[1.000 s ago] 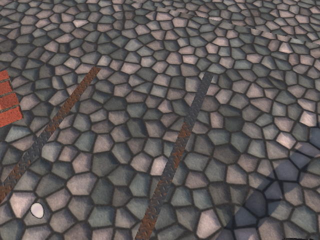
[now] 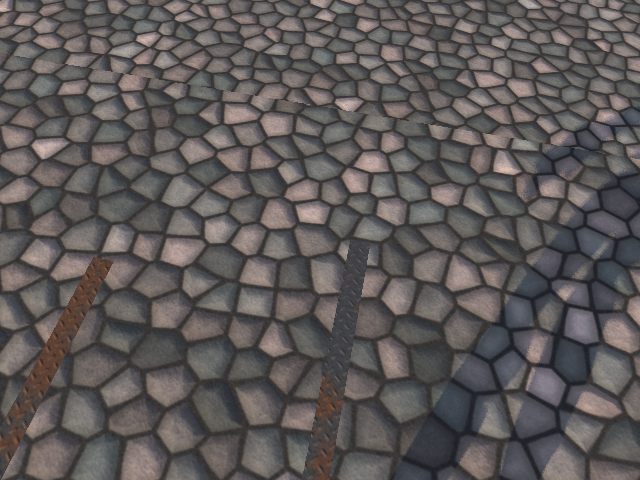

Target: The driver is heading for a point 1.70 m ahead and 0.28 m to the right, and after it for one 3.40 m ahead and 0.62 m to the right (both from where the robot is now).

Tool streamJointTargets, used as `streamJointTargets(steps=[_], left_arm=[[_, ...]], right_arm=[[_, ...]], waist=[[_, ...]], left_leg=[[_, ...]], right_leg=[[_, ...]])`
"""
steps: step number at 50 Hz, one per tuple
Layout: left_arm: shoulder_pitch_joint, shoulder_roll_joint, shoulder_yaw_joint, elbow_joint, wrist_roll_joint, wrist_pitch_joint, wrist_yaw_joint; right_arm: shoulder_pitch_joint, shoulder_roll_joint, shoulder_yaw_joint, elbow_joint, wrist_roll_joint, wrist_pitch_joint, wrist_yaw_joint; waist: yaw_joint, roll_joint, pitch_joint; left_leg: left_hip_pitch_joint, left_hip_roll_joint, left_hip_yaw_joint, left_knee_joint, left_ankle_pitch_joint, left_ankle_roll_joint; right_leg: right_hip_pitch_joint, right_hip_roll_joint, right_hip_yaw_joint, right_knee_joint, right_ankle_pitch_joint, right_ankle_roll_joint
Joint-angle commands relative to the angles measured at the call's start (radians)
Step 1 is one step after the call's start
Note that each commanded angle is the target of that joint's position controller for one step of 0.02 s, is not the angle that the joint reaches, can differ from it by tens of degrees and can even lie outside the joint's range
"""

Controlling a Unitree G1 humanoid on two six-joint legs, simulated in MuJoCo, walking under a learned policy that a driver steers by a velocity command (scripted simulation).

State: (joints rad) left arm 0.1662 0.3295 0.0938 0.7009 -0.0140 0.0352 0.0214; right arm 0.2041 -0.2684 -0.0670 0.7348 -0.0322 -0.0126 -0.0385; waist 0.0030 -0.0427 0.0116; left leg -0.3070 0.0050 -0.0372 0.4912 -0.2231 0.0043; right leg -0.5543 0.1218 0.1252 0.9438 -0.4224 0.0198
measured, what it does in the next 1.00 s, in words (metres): steps on the spot, turning right: right foot, then left foot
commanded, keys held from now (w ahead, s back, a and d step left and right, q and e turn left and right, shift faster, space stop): e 0.52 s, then no key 0.44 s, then w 0.04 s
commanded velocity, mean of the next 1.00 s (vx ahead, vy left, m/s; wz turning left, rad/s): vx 0.01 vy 0.00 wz -0.42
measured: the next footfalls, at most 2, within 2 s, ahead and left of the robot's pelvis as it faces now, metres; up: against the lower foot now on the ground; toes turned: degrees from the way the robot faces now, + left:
right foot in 0.32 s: +0.02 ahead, -0.15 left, +0.00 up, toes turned -17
left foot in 0.76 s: +0.10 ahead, +0.07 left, +0.00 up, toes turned -26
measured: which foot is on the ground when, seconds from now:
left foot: down 0.00-0.32, up 0.34-0.74, down 0.76-1.00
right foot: up 0.00-0.30, down 0.32-1.00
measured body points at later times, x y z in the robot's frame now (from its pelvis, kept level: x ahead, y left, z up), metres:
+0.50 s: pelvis +0.00 -0.04 +0.00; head +0.03 -0.08 +0.45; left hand +0.23 +0.18 -0.07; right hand +0.05 -0.37 -0.11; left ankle +0.03 +0.11 -0.65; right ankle -0.02 -0.13 -0.74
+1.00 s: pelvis +0.02 -0.02 -0.01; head +0.03 -0.02 +0.44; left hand +0.25 +0.16 -0.11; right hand +0.06 -0.31 -0.10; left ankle +0.07 +0.09 -0.74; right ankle -0.02 -0.14 -0.74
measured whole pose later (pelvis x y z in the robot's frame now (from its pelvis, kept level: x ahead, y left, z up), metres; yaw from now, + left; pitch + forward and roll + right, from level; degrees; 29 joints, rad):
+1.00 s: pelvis +0.02 -0.02 -0.01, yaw -25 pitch +0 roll +0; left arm 0.21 0.26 0.04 0.70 0.01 0.03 0.01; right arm 0.17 -0.23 -0.03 0.69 -0.02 -0.03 0.00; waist 0.01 -0.02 0.01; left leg -0.24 -0.01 -0.01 0.54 -0.29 0.01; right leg -0.26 0.05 0.12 0.54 -0.28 0.00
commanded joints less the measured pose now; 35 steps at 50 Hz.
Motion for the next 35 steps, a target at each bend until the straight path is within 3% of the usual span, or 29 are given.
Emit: streamJointTargets(steps=[1, 4, 8, 13, 15, 16, 17, 18, 19, 20, 21, 22, 25, 29, 35], left_arm=[[0.083, 0.089, 0.033, -0.029, 0.002, 0.013, 0.004], [-0.006, 0.053, 0.015, -0.087, -0.012, 0.015, -0.004], [-0.057, 0.032, -0.001, -0.138, -0.007, 0.012, -0.023], [-0.035, 0.056, 0.011, -0.157, -0.009, 0.023, -0.042], [0.033, 0.052, 0.020, -0.137, -0.008, 0.024, -0.047], [0.074, 0.083, 0.033, -0.126, -0.005, 0.023, -0.038], [0.112, 0.196, 0.062, -0.138, -0.004, 0.019, -0.021], [0.095, 0.258, 0.065, -0.161, 0.029, 0.002, -0.024], [0.114, 0.199, 0.051, -0.157, 0.040, -0.019, -0.032], [0.071, 0.171, 0.038, -0.147, 0.035, -0.032, -0.030], [0.018, 0.151, 0.034, -0.150, 0.018, -0.034, -0.022], [-0.019, 0.130, 0.025, -0.155, 0.001, -0.029, -0.016], [-0.031, 0.127, 0.019, -0.157, 0.009, -0.019, -0.001], [-0.020, 0.129, 0.018, -0.149, 0.009, -0.014, 0.009], [-0.022, 0.121, 0.003, -0.130, 0.017, -0.007, -0.009]], right_arm=[[-0.101, -0.118, -0.022, -0.103, 0.019, -0.015, -0.010], [-0.039, -0.131, -0.027, -0.093, 0.012, 0.001, -0.017], [-0.010, -0.184, -0.049, -0.089, 0.018, 0.014, -0.017], [-0.028, -0.213, -0.064, -0.086, 0.043, 0.013, 0.005], [-0.047, -0.202, -0.063, -0.079, 0.064, 0.011, 0.007], [0.009, -0.167, -0.055, -0.055, 0.059, 0.006, 0.011], [0.013, -0.105, -0.036, -0.078, 0.013, 0.004, 0.016], [-0.060, -0.095, -0.028, -0.136, -0.002, -0.001, 0.010], [-0.120, -0.148, -0.042, -0.139, 0.013, -0.002, 0.005], [-0.125, -0.157, -0.047, -0.135, 0.030, 0.002, 0.003], [-0.104, -0.155, -0.051, -0.114, 0.026, 0.006, -0.006], [-0.094, -0.166, -0.055, -0.109, 0.017, 0.011, -0.012], [-0.052, -0.137, -0.049, -0.096, 0.022, 0.008, -0.004], [-0.078, -0.106, -0.031, -0.096, 0.027, 0.007, 0.005], [-0.089, -0.114, -0.027, -0.112, 0.038, -0.002, 0.025]], waist=[[0.033, 0.158, -0.054], [-0.020, 0.195, -0.041], [-0.053, 0.224, -0.083], [-0.041, 0.247, -0.088], [0.006, 0.226, -0.096], [0.013, 0.151, -0.112], [0.000, -0.113, -0.133], [0.018, -0.275, -0.140], [0.078, -0.149, -0.176], [0.043, -0.120, -0.131], [0.016, -0.068, -0.110], [0.000, -0.075, -0.097], [-0.022, -0.084, -0.125], [0.003, -0.096, -0.128], [0.026, -0.117, -0.090]], left_leg=[[0.127, 0.250, -0.176, -0.159, 0.314, 0.167], [0.199, 0.233, -0.097, -0.164, 0.341, 0.190], [0.248, 0.282, -0.058, -0.147, 0.382, 0.212], [0.213, 0.316, -0.015, -0.104, 0.399, 0.195], [0.169, 0.294, 0.036, -0.014, 0.355, 0.135], [0.078, 0.255, 0.097, 0.089, 0.252, 0.065], [-0.186, 0.150, 0.194, 0.378, -0.122, -0.038], [-0.407, 0.016, 0.107, 0.600, -0.476, -0.091], [-0.406, 0.032, -0.005, 0.717, -0.455, -0.086], [-0.414, 0.044, -0.024, 0.733, -0.369, -0.072], [-0.413, 0.052, -0.033, 0.697, -0.287, -0.069], [-0.400, 0.053, -0.037, 0.670, -0.233, -0.073], [-0.315, 0.014, -0.022, 0.626, -0.139, -0.088], [-0.249, 0.010, -0.022, 0.413, -0.100, -0.095], [-0.083, 0.003, -0.005, 0.202, -0.143, -0.065]], right_leg=[[-0.114, -0.064, -0.013, 0.299, 0.013, 0.054], [-0.147, -0.097, -0.072, 0.193, 0.070, 0.087], [-0.042, -0.145, -0.116, -0.009, 0.037, 0.088], [0.131, -0.131, -0.189, -0.247, 0.057, 0.026], [0.271, -0.100, -0.218, -0.468, 0.215, -0.030], [0.413, -0.104, -0.165, -0.559, 0.354, -0.066], [0.609, -0.332, 0.150, -0.572, 0.709, -0.149], [0.592, -0.534, 0.401, -0.555, 0.916, -0.368], [0.565, -0.502, 0.355, -0.578, 0.829, -0.394], [0.530, -0.436, 0.264, -0.575, 0.753, -0.335], [0.501, -0.378, 0.212, -0.574, 0.673, -0.279], [0.472, -0.356, 0.192, -0.576, 0.665, -0.256], [0.419, -0.312, 0.167, -0.582, 0.654, -0.255], [0.418, -0.301, 0.181, -0.573, 0.531, -0.248], [0.344, -0.309, 0.261, -0.547, 0.456, -0.253]])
